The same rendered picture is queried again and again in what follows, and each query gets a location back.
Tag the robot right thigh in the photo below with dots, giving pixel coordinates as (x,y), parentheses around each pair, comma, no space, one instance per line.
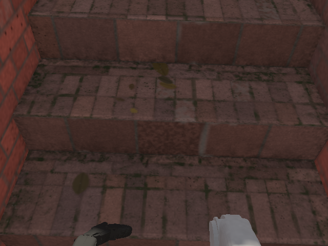
(232,230)

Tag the robot left hand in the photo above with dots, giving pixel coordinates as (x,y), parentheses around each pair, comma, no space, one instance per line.
(102,233)

